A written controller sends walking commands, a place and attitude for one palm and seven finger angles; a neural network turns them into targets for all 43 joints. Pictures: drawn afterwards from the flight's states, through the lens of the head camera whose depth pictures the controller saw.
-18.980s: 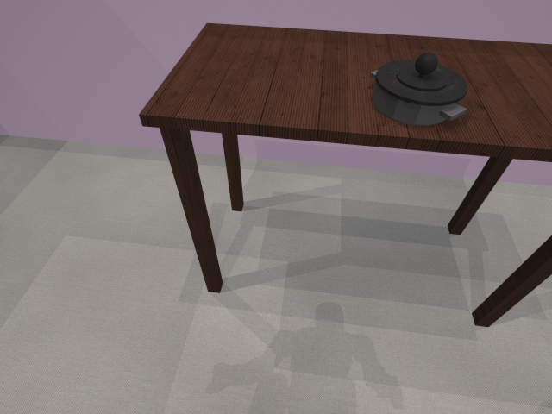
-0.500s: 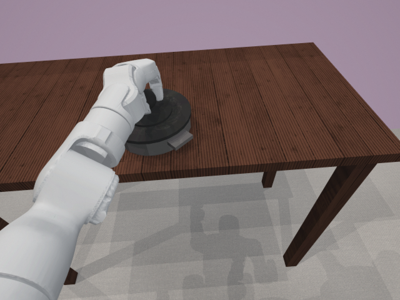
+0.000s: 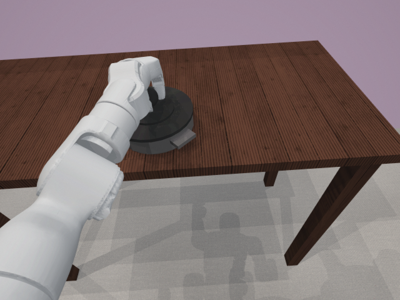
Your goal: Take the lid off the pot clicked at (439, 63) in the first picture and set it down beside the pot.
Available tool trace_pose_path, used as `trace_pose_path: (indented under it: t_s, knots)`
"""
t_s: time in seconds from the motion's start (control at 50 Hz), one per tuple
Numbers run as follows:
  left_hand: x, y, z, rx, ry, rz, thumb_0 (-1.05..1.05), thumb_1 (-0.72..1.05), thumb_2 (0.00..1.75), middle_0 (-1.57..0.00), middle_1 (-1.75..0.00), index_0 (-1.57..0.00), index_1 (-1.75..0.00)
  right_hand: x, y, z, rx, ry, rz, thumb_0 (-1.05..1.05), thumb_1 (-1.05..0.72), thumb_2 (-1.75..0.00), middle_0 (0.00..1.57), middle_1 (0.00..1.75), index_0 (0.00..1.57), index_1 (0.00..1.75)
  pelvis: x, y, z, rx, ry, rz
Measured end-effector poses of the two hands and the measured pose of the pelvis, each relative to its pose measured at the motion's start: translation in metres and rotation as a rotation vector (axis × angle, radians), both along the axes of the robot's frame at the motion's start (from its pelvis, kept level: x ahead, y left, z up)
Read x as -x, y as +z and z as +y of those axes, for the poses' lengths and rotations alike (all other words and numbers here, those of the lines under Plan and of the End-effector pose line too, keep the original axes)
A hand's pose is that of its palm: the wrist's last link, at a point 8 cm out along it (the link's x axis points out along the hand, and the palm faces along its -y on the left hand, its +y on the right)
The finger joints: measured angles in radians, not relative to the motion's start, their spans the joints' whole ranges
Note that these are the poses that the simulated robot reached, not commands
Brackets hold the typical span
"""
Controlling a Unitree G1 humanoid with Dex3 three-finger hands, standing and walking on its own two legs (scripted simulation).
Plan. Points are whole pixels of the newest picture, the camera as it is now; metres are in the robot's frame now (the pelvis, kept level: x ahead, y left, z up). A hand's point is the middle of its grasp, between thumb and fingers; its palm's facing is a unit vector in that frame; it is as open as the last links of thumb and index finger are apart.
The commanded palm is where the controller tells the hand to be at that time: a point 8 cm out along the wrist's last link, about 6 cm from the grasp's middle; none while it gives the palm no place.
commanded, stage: close the fingers and squeeze the knob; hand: left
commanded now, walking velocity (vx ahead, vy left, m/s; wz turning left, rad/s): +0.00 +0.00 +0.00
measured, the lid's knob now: (148, 97) +0.50 +0.09 +0.17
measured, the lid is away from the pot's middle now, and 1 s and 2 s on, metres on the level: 0.01 0.01 0.01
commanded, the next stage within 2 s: lift the lid straight up in 0.04 s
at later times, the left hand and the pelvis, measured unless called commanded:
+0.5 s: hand (144, 95) +0.46 +0.09 +0.20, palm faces -0.35 -0.08 -0.93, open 7.3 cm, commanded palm +0.46 +0.09 +0.27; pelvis +0.00 +0.00 +0.00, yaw +0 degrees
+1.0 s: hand (136, 73) +0.47 +0.10 +0.24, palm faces -0.30 -0.10 -0.95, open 7.4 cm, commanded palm +0.47 +0.09 +0.31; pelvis +0.00 +0.00 +0.00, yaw +0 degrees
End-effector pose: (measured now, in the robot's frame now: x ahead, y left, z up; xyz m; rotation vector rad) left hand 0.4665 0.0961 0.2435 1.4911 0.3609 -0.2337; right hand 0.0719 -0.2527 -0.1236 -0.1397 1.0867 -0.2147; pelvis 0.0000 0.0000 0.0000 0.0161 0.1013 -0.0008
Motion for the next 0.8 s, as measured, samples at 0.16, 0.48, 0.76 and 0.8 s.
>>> trace_pose_path:
  t_s: [0.16,0.48,0.76,0.8]
  knots:
    - [0.001,0.0,0.0,0.006,-0.003,-0.001,0.0,0.32,0.76,-0.75,-1.02,-0.61,-0.96,0.007,0.0,0.0,0.001,-0.005,0.011,0.01,-0.9,-0.9,0.2,0.3,0.2,0.3,0.0,0.0,0.0,0.0,-0.002,-0.006]
    - [0.004,0.01,-0.001,0.02,-0.022,-0.02,0.0,0.33,0.73,-0.75,-1.02,-0.61,-0.95,-0.009,0.001,0.005,-0.011,0.017,-0.069,0.01,-0.9,-0.9,0.2,0.3,0.2,0.3,0.001,0.001,0.0,-0.003,-0.002,-0.014]
    - [0.0,0.032,0.003,0.015,0.02,-0.039,-0.01,0.31,0.75,-0.77,-1.01,-0.62,-0.95,-0.013,0.005,-0.002,0.012,0.025,-0.081,0.01,-0.9,-0.9,0.2,0.3,0.2,0.3,0.001,0.001,-0.004,-0.003,0.003,-0.007]
    - [0.0,0.034,0.003,0.018,0.018,-0.041,-0.01,0.31,0.75,-0.77,-1.01,-0.62,-0.95,-0.011,0.005,-0.004,0.017,0.023,-0.077,0.01,-0.9,-0.9,0.2,0.3,0.2,0.3,0.001,0.001,-0.004,-0.003,0.003,-0.007]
